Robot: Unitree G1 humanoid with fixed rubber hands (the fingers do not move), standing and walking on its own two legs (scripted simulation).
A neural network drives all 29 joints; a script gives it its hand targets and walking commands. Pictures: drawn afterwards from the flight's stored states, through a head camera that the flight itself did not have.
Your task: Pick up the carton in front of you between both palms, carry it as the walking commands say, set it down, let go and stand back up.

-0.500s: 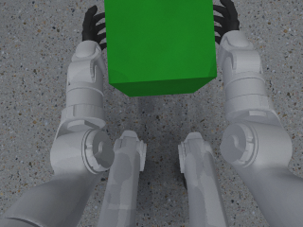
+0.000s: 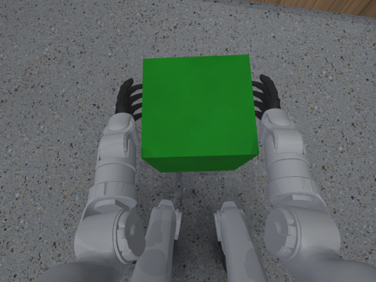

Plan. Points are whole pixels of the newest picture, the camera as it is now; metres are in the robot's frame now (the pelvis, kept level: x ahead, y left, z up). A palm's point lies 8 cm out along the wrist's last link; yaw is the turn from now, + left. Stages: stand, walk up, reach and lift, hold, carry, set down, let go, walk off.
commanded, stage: reach and lift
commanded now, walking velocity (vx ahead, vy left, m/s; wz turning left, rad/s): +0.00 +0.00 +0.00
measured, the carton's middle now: (196, 124) +0.46 +0.01 -0.11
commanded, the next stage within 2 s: hold in 1.84 s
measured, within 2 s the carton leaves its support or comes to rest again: neither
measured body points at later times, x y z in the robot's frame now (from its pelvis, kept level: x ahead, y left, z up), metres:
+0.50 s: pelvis +0.05 +0.00 +0.13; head +0.14 +0.00 +0.58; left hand +0.41 +0.16 +0.10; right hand +0.41 -0.15 +0.10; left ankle +0.08 +0.14 -0.55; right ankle +0.08 -0.13 -0.55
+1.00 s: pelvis +0.07 +0.00 +0.19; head +0.03 +0.01 +0.64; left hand +0.37 +0.16 +0.21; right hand +0.37 -0.15 +0.21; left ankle +0.08 +0.14 -0.55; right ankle +0.08 -0.13 -0.55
